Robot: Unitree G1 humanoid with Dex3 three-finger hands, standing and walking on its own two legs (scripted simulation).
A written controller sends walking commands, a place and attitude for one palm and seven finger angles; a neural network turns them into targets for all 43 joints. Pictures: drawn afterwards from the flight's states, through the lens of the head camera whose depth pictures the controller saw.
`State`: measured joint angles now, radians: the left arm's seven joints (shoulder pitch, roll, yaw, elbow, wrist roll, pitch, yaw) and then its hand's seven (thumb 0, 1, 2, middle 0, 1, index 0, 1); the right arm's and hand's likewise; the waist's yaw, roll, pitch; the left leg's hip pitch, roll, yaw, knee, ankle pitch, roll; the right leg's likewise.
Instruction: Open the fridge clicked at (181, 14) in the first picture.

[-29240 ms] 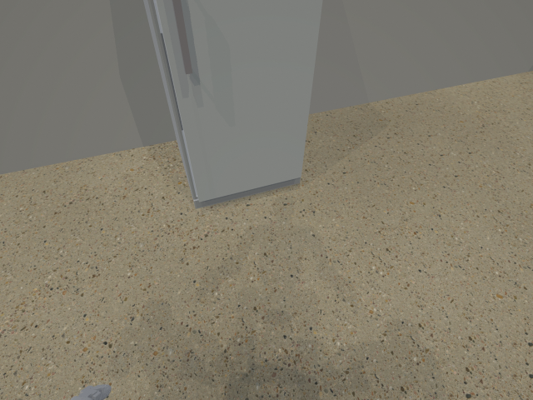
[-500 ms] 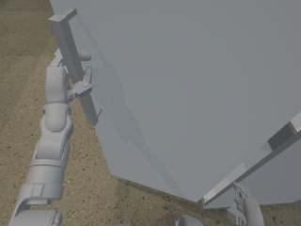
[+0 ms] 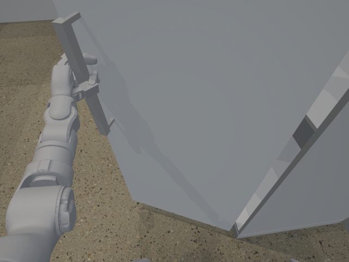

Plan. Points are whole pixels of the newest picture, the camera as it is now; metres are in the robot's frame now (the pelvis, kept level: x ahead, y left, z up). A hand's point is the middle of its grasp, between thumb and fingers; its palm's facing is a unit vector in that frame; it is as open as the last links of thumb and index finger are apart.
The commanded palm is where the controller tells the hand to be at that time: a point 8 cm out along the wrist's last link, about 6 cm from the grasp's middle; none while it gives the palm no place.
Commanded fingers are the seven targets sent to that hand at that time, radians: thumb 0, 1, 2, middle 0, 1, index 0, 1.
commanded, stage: loosen the grip on the handle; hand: left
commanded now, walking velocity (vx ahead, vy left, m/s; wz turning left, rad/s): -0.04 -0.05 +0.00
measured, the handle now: (92, 84) +0.49 +0.21 +0.15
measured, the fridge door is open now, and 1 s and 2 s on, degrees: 65 61 61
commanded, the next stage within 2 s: slip the hand off the handle in 0.64 s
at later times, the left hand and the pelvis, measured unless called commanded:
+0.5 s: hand (96, 86) +0.47 +0.20 +0.16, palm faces +0.26 -0.95 -0.20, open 12.9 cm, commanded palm +0.43 +0.25 +0.17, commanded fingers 0.00 -0.55 0.20 -0.28 -1.18 -0.28 -1.18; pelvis +0.02 +0.00 +0.00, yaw -2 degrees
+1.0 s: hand (77, 80) +0.47 +0.24 +0.18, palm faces +0.33 -0.92 -0.21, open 14.6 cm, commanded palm +0.44 +0.28 +0.18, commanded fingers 0.00 -0.55 0.20 -0.25 -1.15 -0.25 -1.15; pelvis +0.03 -0.03 +0.00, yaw +0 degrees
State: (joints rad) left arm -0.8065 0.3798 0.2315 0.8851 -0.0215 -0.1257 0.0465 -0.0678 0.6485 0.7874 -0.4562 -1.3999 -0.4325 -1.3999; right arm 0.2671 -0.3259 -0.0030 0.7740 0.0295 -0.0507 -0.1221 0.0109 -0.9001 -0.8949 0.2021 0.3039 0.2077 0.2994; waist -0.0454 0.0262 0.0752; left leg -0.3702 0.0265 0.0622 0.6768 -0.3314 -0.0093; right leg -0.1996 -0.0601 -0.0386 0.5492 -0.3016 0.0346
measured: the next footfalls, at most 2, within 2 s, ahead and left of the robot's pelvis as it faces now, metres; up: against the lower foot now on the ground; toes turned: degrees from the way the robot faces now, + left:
left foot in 0.04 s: +0.11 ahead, +0.12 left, +0.00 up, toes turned +4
